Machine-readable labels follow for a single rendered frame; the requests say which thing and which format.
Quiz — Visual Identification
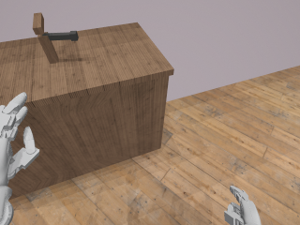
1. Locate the robot left hand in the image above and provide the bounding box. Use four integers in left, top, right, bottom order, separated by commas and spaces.
0, 92, 39, 187

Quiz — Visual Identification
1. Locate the counter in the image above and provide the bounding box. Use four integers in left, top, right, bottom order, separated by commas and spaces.
0, 12, 174, 200

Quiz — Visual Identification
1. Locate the tap lever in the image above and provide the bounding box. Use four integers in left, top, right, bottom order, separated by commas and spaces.
42, 31, 79, 41

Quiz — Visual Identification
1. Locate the robot left forearm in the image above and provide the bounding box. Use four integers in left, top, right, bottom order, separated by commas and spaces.
0, 186, 14, 225

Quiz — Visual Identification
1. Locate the robot right hand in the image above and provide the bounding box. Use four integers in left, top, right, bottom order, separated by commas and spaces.
224, 186, 262, 225

